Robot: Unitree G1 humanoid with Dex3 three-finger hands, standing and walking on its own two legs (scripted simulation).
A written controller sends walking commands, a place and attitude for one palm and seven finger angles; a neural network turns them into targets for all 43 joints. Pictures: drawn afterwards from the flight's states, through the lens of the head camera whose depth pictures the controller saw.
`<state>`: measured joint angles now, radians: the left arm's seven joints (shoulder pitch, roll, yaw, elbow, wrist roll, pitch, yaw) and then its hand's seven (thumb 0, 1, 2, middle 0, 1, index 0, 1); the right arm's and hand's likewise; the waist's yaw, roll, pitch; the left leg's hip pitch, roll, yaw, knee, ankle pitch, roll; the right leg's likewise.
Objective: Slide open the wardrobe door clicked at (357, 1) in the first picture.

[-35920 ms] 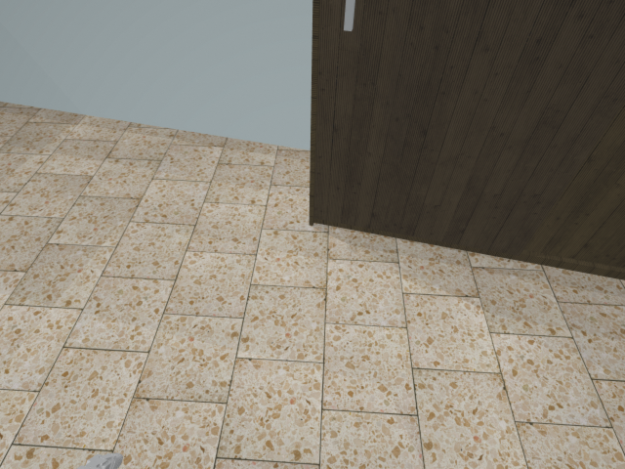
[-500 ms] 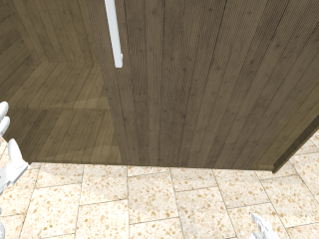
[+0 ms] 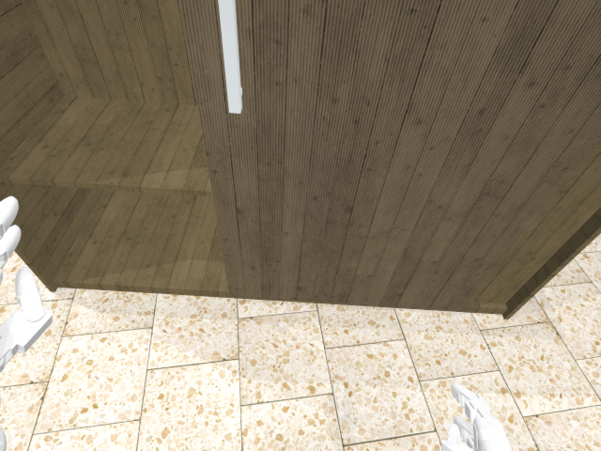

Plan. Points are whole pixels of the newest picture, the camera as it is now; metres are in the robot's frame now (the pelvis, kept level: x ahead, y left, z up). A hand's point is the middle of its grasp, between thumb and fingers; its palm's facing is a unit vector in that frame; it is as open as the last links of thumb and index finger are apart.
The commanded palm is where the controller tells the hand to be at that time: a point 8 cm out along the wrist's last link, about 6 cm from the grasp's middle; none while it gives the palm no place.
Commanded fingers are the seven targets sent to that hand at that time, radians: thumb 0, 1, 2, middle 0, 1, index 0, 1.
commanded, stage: stop stepping back and stand still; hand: left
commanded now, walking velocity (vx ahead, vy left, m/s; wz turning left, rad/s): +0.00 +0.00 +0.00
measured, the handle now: (231, 28) +0.70 +0.18 +0.23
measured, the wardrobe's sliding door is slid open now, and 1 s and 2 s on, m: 0.65 0.65 0.65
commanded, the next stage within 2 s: let the arm hang, fingers relaxed in 0.26 s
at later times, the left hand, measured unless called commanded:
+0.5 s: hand (97, 409) +0.17 +0.27 -0.04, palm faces +0.11 -0.89 -0.45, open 7.4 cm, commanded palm none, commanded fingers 0.00 0.90 0.90 -0.20 -0.30 -0.20 -0.30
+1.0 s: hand out of the picture -0.06 +0.23 -0.17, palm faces +0.04 -0.96 -0.28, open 7.3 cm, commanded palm none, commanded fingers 0.00 0.90 0.90 -0.20 -0.30 -0.20 -0.30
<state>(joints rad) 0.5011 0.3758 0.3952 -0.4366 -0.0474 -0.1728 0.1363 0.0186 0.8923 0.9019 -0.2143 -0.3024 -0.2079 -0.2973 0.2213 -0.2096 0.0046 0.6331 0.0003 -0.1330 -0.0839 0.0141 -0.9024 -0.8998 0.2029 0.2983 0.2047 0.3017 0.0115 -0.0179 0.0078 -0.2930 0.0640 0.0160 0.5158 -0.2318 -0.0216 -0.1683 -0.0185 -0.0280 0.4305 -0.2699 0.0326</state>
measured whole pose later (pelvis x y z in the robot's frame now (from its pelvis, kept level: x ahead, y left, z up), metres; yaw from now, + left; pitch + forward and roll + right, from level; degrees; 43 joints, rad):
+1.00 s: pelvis -0.03 +0.00 +0.00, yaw +2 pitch +0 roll -1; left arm 0.29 0.28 0.04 1.14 0.02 0.03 -0.01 0.01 0.92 0.90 -0.21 -0.30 -0.20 -0.29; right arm 0.24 -0.25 -0.04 1.08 -0.02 0.03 -0.02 0.01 -0.91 -0.90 0.20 0.30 0.20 0.30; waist 0.01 0.02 0.07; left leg -0.33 0.04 -0.02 0.53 -0.19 -0.01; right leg -0.21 -0.04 -0.06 0.49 -0.27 0.03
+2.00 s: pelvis +0.02 -0.01 +0.01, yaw +1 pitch -1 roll +0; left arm 0.13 0.32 0.02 1.13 0.01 -0.01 -0.01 0.01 0.91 0.90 -0.21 -0.30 -0.20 -0.30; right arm 0.09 -0.32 -0.01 1.12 -0.01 0.01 -0.01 0.01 -0.91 -0.90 0.20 0.30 0.20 0.30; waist 0.00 0.01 0.06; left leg -0.16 0.05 0.01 0.36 -0.18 -0.04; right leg -0.06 -0.03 -0.04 0.33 -0.25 0.02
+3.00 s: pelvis +0.01 -0.01 +0.01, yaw +1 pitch -2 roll +0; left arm 0.12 0.32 0.01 1.13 0.01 -0.01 -0.01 0.01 0.91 0.90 -0.21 -0.30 -0.20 -0.30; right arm 0.10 -0.32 -0.01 1.13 -0.01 0.00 -0.01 0.01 -0.91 -0.90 0.20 0.30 0.20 0.30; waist 0.00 0.00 0.06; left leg -0.15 0.05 0.02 0.34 -0.16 -0.03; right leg -0.05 -0.03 -0.04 0.31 -0.23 0.02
